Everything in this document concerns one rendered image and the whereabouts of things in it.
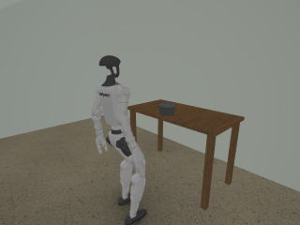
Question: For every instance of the robot left forearm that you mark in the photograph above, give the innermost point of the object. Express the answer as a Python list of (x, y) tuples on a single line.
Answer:
[(97, 125)]

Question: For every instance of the robot head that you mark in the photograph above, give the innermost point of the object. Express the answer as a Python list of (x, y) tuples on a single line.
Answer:
[(110, 61)]

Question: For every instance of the robot right hand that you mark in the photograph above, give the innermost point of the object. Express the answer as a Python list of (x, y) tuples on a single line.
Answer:
[(137, 157)]

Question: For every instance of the robot left upper arm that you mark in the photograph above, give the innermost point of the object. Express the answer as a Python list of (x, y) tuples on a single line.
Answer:
[(96, 111)]

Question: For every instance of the robot left hand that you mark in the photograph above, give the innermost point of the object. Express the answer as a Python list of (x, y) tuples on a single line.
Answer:
[(101, 141)]

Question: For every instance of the robot left thigh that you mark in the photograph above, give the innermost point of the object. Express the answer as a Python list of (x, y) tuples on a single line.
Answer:
[(126, 165)]

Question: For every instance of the table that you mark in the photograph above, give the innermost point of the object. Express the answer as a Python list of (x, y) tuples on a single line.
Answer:
[(209, 122)]

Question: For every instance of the lid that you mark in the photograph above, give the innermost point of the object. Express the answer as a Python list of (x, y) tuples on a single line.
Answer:
[(164, 105)]

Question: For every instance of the robot right forearm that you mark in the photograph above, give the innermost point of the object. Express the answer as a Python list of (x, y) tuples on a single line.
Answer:
[(129, 138)]

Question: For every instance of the pot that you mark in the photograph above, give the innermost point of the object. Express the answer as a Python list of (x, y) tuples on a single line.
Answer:
[(166, 111)]

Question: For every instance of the robot right upper arm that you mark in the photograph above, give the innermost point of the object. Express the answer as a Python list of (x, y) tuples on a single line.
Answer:
[(123, 94)]

